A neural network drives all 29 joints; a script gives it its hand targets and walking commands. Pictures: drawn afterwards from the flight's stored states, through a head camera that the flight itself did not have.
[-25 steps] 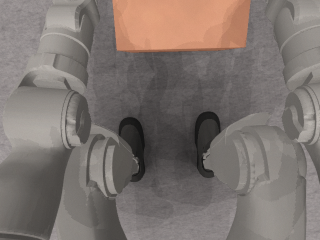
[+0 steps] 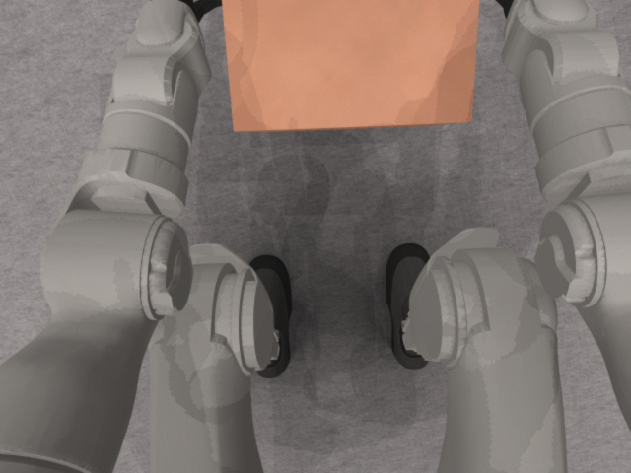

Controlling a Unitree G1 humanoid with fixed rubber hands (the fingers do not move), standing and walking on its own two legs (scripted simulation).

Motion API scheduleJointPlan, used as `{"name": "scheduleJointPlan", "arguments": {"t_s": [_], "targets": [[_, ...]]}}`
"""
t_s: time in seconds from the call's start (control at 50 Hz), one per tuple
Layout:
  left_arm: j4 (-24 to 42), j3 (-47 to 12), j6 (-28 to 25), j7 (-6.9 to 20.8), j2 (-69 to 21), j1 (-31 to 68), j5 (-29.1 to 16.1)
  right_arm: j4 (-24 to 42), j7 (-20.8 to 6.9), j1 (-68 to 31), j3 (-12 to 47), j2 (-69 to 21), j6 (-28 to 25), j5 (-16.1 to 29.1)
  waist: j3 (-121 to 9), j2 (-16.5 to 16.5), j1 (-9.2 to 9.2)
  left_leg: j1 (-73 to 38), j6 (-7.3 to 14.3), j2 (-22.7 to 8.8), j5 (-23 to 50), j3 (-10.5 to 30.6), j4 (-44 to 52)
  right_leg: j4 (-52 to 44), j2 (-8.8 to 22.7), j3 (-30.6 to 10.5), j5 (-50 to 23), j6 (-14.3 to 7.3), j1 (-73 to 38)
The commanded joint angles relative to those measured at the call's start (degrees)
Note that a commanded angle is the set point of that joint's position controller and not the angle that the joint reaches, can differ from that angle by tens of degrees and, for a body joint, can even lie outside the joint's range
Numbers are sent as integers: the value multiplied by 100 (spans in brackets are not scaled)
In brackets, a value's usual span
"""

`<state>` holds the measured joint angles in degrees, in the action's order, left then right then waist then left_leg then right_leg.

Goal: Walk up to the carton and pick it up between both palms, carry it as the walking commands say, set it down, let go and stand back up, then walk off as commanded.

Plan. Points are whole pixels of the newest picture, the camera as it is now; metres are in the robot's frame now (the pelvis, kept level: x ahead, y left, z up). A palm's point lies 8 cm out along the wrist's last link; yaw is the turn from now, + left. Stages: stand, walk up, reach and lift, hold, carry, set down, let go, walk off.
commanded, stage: reach and lift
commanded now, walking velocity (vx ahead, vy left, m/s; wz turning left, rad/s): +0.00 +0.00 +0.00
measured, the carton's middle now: (345, 4) +0.57 -0.03 -0.23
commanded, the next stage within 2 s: none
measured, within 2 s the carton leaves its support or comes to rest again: neither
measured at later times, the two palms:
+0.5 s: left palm out of the picture +0.55 +0.12 -0.09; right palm out of the picture +0.54 -0.19 -0.09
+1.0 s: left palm out of the picture +0.54 +0.12 -0.01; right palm out of the picture +0.52 -0.19 -0.01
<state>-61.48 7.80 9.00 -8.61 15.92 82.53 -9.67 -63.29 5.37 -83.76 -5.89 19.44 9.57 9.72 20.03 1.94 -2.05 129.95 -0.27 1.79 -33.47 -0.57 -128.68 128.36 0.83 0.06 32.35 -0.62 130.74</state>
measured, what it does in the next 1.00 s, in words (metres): rises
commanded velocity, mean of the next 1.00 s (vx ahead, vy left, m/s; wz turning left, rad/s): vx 0.00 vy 0.00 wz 0.00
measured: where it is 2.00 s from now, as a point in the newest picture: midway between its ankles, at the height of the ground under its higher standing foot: (339, 330)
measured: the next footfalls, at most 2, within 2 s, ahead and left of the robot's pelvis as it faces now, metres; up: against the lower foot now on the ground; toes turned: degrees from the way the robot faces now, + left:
none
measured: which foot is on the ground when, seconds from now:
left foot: down 0.00-1.00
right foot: down 0.00-1.00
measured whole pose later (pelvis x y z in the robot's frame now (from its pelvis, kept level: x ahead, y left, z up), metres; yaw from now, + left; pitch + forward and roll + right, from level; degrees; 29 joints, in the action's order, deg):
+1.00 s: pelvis +0.00 +0.00 +0.08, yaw +0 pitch +47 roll +1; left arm -40.3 25.0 19.0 -6.0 3.9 68.4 8.4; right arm -42.2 3.1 -68.8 -22.4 7.8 20.3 -8.2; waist -2.7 1.2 -1.4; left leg 127.1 -0.9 2.0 -30.1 0.2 -110.4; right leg 110.1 -0.6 -0.5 28.5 -0.3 128.3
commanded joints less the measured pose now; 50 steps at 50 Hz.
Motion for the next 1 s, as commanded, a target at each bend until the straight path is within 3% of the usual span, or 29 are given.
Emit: {"name": "scheduleJointPlan", "arguments": {"t_s": [0.0, 0.12, 0.34, 0.52, 0.7, 0.98], "targets": [[1482, -1477, -77, 1612, -5535, 3563, -199, 1527, -1690, -3327, 1298, -5457, -92, 253, -7294, -74, -191, -3416, 62, 595, 1776, -242, 1046, -1023, -569, 343, -1918, 22, -3466], [1518, -1214, 81, 1647, -5555, 3417, 119, 1546, -1784, -3124, 1133, -5615, 101, 26, -7235, -124, -62, -3236, 76, 605, 1523, -302, 1241, -1222, -580, 312, -1698, 35, -3432], [1740, -1118, 366, 1790, -5837, 3090, 392, 1834, -1777, -2846, 1087, -5828, 370, -305, -7721, -219, -108, -2995, 52, 637, 1535, -371, 1450, -1493, -632, 271, -1925, 66, -3825], [2261, -1472, 536, 1784, -6238, 2755, 432, 2427, -1759, -2541, 1381, -6246, 532, -304, -8859, -250, -95, -3320, 11, 708, 2065, -399, 1672, -1679, -708, 298, -2559, 115, -4321], [2146, -1270, 714, 1810, -6411, 2257, 826, 2319, -1840, -2157, 1135, -6305, 661, -686, -8458, -174, -78, -3253, 4, 737, 1845, -338, 2179, -2155, -750, 338, -2123, 90, -3752], [2126, -1111, 990, 1971, -6647, 2033, 993, 2441, -1935, -1951, 999, -6616, 961, -940, -8778, -178, -28, -3426, -1, 745, 1628, -364, 2800, -2804, -827, 333, -1919, 91, -4099]]}}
